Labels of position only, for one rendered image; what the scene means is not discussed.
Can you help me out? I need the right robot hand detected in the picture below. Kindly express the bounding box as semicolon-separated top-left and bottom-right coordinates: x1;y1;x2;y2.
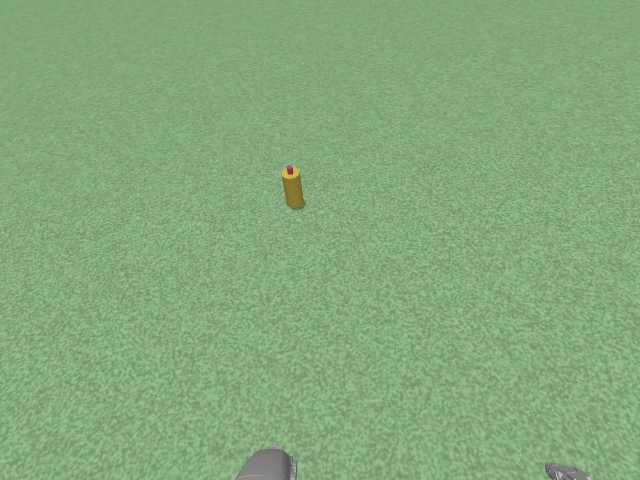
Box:
545;463;591;480

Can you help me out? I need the bottle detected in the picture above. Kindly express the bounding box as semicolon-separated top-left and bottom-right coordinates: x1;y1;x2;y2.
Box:
281;165;304;208

